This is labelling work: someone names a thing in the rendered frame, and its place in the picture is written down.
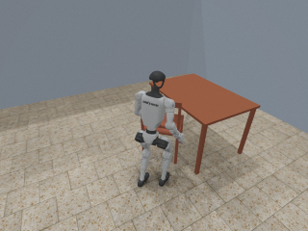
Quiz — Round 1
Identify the table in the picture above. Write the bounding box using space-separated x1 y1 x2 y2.
149 73 261 174

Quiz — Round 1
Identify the robot right forearm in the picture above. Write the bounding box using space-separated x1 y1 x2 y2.
169 122 182 140

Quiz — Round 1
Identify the right robot upper arm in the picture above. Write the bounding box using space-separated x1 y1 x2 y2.
164 97 175 130

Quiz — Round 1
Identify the chair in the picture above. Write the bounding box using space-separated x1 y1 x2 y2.
141 101 184 164

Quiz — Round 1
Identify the left robot upper arm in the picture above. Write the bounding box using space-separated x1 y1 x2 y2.
134 90 146 116

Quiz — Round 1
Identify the robot left shin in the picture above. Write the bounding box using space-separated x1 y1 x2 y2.
140 150 150 181

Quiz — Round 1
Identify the robot left foot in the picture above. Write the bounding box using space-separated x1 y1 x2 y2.
138 172 149 187

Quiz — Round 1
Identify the robot right hand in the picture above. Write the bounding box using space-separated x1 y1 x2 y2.
177 133 185 144

